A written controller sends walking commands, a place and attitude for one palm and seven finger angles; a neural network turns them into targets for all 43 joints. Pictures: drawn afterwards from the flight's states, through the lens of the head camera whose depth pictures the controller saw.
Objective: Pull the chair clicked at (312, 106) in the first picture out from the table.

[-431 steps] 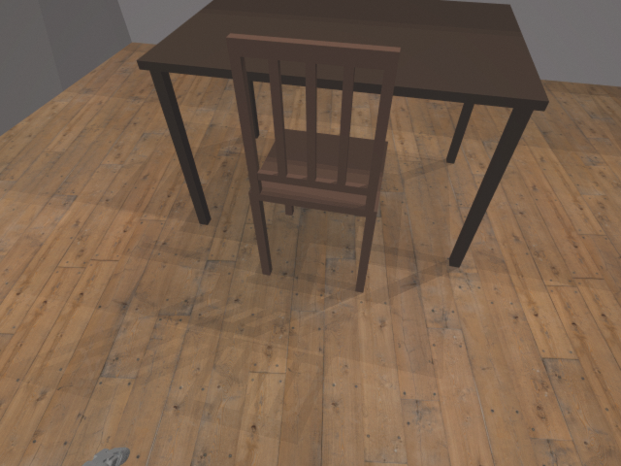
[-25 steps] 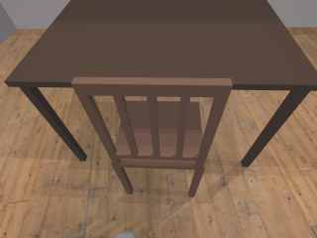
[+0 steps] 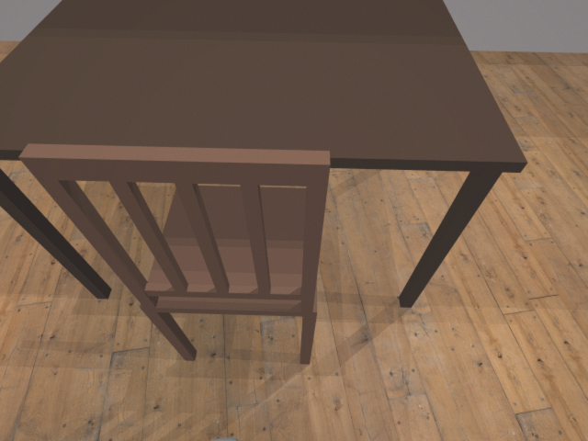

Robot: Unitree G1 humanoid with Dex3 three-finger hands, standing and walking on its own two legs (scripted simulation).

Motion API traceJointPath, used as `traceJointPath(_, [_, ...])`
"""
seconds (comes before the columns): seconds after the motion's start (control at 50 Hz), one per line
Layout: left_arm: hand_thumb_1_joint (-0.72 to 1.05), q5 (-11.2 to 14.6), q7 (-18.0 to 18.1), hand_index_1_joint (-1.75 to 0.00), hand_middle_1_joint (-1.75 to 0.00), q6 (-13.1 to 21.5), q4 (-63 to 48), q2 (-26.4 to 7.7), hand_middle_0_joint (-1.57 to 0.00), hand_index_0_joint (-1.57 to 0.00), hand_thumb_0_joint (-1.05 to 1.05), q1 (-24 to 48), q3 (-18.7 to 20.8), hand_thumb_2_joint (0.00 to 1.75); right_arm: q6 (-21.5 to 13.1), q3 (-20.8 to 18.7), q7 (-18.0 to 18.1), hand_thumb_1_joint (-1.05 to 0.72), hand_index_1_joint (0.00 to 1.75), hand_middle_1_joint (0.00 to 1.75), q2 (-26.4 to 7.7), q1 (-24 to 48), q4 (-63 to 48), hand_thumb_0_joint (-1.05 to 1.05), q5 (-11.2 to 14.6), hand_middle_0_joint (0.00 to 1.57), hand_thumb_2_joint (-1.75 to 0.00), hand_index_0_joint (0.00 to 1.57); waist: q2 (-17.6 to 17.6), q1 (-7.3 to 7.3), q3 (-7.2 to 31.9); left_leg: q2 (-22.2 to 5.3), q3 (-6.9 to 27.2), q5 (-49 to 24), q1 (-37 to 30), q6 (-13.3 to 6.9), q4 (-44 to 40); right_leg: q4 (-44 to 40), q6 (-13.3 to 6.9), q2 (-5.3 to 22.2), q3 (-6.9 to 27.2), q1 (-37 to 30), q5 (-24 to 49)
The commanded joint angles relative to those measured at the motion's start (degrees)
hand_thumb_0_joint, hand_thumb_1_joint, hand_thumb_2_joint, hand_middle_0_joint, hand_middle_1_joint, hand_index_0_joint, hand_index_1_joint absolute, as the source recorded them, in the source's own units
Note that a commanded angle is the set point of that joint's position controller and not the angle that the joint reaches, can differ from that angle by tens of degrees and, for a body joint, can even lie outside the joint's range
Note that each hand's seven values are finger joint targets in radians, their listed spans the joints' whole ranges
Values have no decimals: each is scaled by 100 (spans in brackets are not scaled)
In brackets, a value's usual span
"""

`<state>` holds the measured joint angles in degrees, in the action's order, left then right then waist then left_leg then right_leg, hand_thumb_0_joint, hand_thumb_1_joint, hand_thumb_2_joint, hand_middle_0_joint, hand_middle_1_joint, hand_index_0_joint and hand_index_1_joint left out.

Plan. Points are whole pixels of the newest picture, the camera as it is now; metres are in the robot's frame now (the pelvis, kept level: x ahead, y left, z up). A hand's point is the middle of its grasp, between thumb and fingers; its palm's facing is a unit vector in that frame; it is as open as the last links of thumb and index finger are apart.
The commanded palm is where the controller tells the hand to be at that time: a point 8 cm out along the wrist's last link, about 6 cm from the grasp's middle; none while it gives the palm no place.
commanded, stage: come to a stop and stand still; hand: left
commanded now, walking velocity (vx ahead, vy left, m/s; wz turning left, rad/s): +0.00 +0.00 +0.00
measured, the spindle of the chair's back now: (208, 245) +0.42 +0.18 -0.06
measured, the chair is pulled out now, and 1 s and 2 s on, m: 0.00 0.00 0.00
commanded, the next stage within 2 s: look again from close up in 0.92 s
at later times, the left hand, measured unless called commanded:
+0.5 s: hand out of the picture +0.00 +0.16 -0.17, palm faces +0.11 -0.97 -0.22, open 7.4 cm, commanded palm none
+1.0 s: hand out of the picture -0.05 +0.14 -0.17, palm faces +0.01 -0.99 -0.16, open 7.4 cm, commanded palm none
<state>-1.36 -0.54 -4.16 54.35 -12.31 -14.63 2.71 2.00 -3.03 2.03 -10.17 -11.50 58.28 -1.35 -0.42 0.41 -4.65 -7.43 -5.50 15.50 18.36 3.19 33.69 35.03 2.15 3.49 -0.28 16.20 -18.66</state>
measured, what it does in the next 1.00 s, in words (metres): steps on the spot: left foot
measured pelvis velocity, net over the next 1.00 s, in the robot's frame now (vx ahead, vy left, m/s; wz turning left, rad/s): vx -0.03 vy -0.02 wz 0.01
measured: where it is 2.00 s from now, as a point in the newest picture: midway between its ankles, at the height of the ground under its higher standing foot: outside the picture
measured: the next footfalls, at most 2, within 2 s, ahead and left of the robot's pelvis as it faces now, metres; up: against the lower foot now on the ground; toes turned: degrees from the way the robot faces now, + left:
left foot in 0.44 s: +0.06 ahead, +0.07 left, +0.00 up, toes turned +3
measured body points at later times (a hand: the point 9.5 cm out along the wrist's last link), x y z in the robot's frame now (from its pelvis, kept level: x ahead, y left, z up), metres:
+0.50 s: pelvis -0.01 -0.03 +0.00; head -0.01 -0.02 +0.45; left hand -0.01 +0.21 -0.15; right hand +0.09 -0.25 -0.14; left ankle +0.02 +0.06 -0.73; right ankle -0.01 -0.15 -0.73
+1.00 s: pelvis -0.03 -0.02 +0.01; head -0.01 -0.01 +0.46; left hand -0.05 +0.19 -0.15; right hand -0.02 -0.25 -0.14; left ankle +0.02 +0.06 -0.73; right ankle -0.07 -0.13 -0.73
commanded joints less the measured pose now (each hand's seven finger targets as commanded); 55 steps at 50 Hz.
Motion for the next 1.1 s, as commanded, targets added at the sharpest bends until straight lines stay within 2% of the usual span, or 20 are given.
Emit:
traceJointPath(0.0, [90, -110, 104, -30, -30, 167, -59, -980, -20, -20, 0, -693, 165, 90, -3, -202, 14, -90, 30, 30, -427, -380, -326, 0, 47, 20, -90, 20, 2115, 59, 538, 667, -279, 1730, 982, -238, 1617, -1661, -709, 1137, 1273, -1060, 2524])
traceJointPath(0.02, [90, -111, 129, -30, -30, 214, -97, -937, -20, -20, 0, -714, 103, 90, 3, -125, 15, -90, 30, 30, -391, -200, -398, 0, 58, 20, -90, 20, 1647, 168, 732, 550, 169, 2014, 699, -318, 2062, -1748, -1039, 1325, 1253, -664, 2317])
traceJointPath(0.04, [90, -105, 166, -30, -30, 328, -42, -782, -20, -20, 0, -517, 75, 90, -27, -80, -9, -90, 30, 30, -340, -141, -410, 0, 40, 20, -90, 20, 1823, 82, 626, 443, 380, 1830, 769, -351, 2031, -1762, -1006, 1136, 1272, -652, 2563])
traceJointPath(0.08, [90, -14, 229, -30, -30, 472, 122, -575, -20, -20, 0, -420, -44, 90, -110, 42, -52, -90, 30, 30, -209, -12, -207, 0, 82, 20, -90, 20, 1072, 39, 525, 450, 419, 1353, 583, -309, 1779, -1450, -1018, 1127, 1213, -840, 3639])
traceJointPath(0.16, [90, -16, 336, -30, -30, 540, 214, -840, -20, -20, 0, -641, 26, 90, -105, 94, -63, -90, 30, 30, -219, 2, -164, 0, 160, 20, -90, 20, 527, 197, 549, 759, 294, 1179, 503, -255, 787, -923, -1164, 1366, 1156, -1497, 5570])
traceJointPath(0.26, [90, -5, 434, -30, -30, 466, 255, -929, -20, -20, 0, -727, 110, 90, 19, 61, -52, -90, 30, 30, -379, 185, -376, 0, 160, 20, -90, 20, 785, 291, 551, 808, 563, 1118, 680, -245, 904, -973, -1501, 1739, 1523, -1652, 5255])
traceJointPath(0.32, [90, -28, 445, -30, -30, 419, 187, -936, -20, -20, 0, -511, 129, 90, 42, 57, -67, -90, 30, 30, -357, 138, -442, 0, 154, 20, -90, 20, 753, 166, 434, 748, 664, 909, 285, -270, 505, -988, -1478, 1754, 1492, -1108, 4492])
traceJointPath(0.38, [90, 22, 382, -30, -30, 376, 40, -855, -20, -20, 0, -23, 91, 90, -19, 80, -90, -90, 30, 30, -249, -355, -256, 0, 149, 20, -90, 20, 635, -149, 297, 798, 519, -390, -1263, -376, -897, -1031, -933, 1147, 1034, 300, 2198])
traceJointPath(0.44, [90, 43, 317, -30, -30, 291, -51, -363, -20, -20, 0, -58, 30, 90, -134, 43, -54, -90, 30, 30, -729, -316, -300, 0, 65, 20, -90, 20, -800, 24, 110, -282, 1708, -811, -699, -1049, -1684, -405, -259, -77, 49, 274, -332])
traceJointPath(0.46, [90, 22, 329, -30, -30, 233, 46, -276, -20, -20, 0, -171, 7, 90, -129, 45, -79, -90, 30, 30, -685, -168, -309, 0, 58, 20, -90, 20, -866, 93, -12, -408, 1765, -19, -95, -1209, -2103, 28, -204, -126, -85, -123, -793])
traceJointPath(0.6, [90, -25, 285, -30, -30, 234, 263, -114, -20, -20, 0, -744, -60, 90, -154, 71, -90, -90, 30, 30, -641, 89, -449, 0, 48, 20, -90, 20, -192, 251, 279, -314, 1784, 883, 173, -1305, -2238, 190, -186, -5, -60, -471, -525])
traceJointPath(0.7, [90, 0, 334, -30, -30, 401, 318, -389, -20, -20, 0, -755, -116, 90, -136, 139, -110, -90, 30, 30, -373, -204, -310, 0, 122, 20, -90, 20, 302, 12, 186, 468, 1218, 402, -460, -661, -1416, -1848, -495, 549, 836, -141, -334])
traceJointPath(0.74, [90, 37, 336, -30, -30, 519, 331, -333, -20, -20, 0, -536, -137, 90, -155, 132, -92, -90, 30, 30, -356, -291, -227, 0, 101, 20, -90, 20, 1241, -112, 305, 480, 906, -446, -848, -552, -1078, -2010, -613, 745, 1014, -69, 338])
traceJointPath(0.82, [90, 57, 338, -30, -30, 517, 413, -220, -20, -20, 0, -629, -186, 90, -232, 210, -85, -90, 30, 30, -368, -435, 49, 0, 120, 20, -90, 20, 127, -88, 269, 255, 1105, -846, -1120, -628, -1441, -1727, -445, 375, 626, -77, 476])
traceJointPath(0.88, [90, 59, 341, -30, -30, 499, 579, -185, -20, -20, 0, -788, -215, 90, -255, 259, -66, -90, 30, 30, -356, -471, 198, 0, 141, 20, -90, 20, -61, -20, 31, 208, 1176, -721, -871, -665, -1616, -1738, -387, 270, 488, -254, 462])
traceJointPath(0.9, [90, -86, 493, -30, -30, 669, 722, -185, -20, -20, 0, -1082, -284, 90, -338, 270, -123, -90, 30, 30, -634, -173, -197, 0, 90, 20, -90, 20, 38, 72, -353, 236, 885, -871, -379, -538, -583, -1737, -392, 317, 505, -65, 962])
traceJointPath(0.92, [90, -13, 437, -30, -30, 661, 430, -409, -20, -20, 0, -816, -256, 90, -264, 244, -167, -90, 30, 30, -428, -474, -327, 0, 63, 20, -90, 20, 172, -183, -149, 394, 884, 190, -439, -546, -581, -1911, -567, 494, 757, 321, -724])
traceJointPath(0.94, [90, -11, 388, -30, -30, 623, 340, -394, -20, -20, 0, -552, -235, 90, -229, 214, -166, -90, 30, 30, -490, -645, -240, 0, 15, 20, -90, 20, -311, -305, -298, 450, 901, 476, -306, -572, -623, -1759, -655, 432, 692, 550, -1335])
traceJointPath(0.98, [90, 23, 352, -30, -30, 650, 282, -432, -20, -20, 0, -674, -218, 90, -258, 232, -155, -90, 30, 30, -482, -797, -276, 0, 1, 20, -90, 20, -751, -240, 69, 426, 1027, 405, -191, -642, -733, -1476, -730, 289, 595, 174, -912])
traceJointPath(1.08, [90, 48, 329, -30, -30, 616, 351, -162, -20, -20, 0, -751, -279, 90, -376, 267, -106, -90, 30, 30, -525, -829, -290, 0, 46, 20, -90, 20, 140, -61, 183, 259, 1307, -303, -68, -844, -1012, -1059, -596, 50, 328, -316, -39])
